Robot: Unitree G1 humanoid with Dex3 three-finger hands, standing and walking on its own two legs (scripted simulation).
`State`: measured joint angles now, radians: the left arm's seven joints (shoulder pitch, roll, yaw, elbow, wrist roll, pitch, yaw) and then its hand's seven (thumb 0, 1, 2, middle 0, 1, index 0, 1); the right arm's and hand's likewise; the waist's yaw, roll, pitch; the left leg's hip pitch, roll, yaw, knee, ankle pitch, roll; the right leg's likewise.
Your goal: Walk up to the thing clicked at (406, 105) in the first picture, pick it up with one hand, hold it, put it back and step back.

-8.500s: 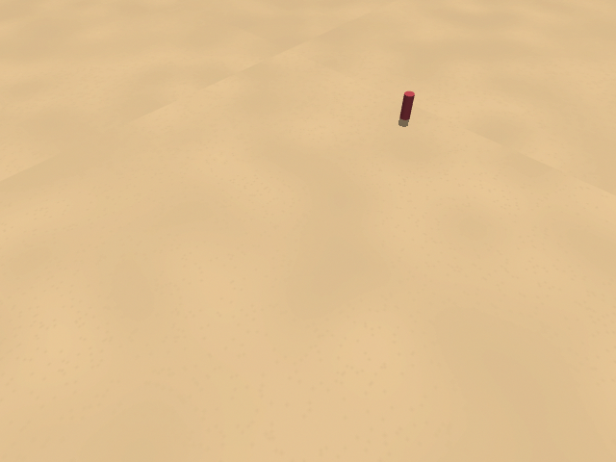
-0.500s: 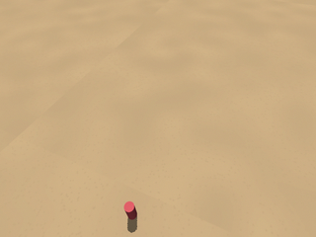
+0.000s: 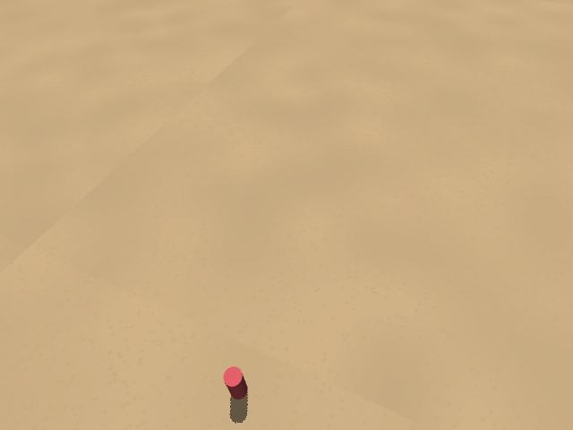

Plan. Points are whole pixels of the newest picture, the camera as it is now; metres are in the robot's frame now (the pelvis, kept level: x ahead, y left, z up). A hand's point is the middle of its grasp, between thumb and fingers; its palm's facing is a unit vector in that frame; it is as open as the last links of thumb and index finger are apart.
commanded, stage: stand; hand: left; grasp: from the side
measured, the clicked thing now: (236, 383) +0.38 +0.19 -0.71
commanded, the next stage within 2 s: go down in 0.58 s
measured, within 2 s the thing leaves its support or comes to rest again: neither
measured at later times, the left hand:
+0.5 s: hand out of the picture +0.07 +0.26 -0.16, palm faces -0.03 -0.94 -0.35, open 7.4 cm
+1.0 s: hand out of the picture +0.16 +0.26 -0.17, palm faces +0.03 -0.94 -0.34, open 12.7 cm
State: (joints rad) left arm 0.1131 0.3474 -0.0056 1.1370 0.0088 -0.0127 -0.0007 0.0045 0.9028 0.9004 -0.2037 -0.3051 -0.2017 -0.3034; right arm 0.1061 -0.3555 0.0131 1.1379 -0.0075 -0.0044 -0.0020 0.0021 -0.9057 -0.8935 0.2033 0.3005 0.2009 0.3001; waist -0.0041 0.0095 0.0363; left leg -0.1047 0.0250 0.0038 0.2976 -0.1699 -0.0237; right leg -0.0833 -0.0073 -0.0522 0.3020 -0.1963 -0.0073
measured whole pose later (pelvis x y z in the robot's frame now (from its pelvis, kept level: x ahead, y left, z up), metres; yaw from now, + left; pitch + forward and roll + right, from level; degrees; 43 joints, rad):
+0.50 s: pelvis +0.00 +0.00 +0.00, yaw +0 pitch -2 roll +0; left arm 0.12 0.35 0.00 1.13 0.01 -0.01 0.00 0.00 0.90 0.90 -0.20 -0.31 -0.20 -0.30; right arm 0.11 -0.35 0.01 1.13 -0.01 0.00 0.00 0.00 -0.91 -0.89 0.20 0.30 0.20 0.30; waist -0.01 0.00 0.03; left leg -0.09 0.03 0.01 0.30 -0.17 -0.02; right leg -0.07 0.00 -0.05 0.29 -0.19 0.00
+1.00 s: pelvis -0.02 +0.01 -0.03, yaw -1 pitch +7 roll +0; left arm -0.02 0.34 0.17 0.96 0.06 0.04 -0.02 0.00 0.29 0.36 -0.05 -0.12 -0.05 -0.11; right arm 0.25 -0.24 -0.01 0.76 0.03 -0.03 -0.03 0.00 -0.92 -0.90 0.20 0.30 0.20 0.30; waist -0.03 -0.01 -0.02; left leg -0.47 0.03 0.02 0.64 -0.30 -0.01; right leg -0.45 -0.01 -0.03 0.63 -0.31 0.00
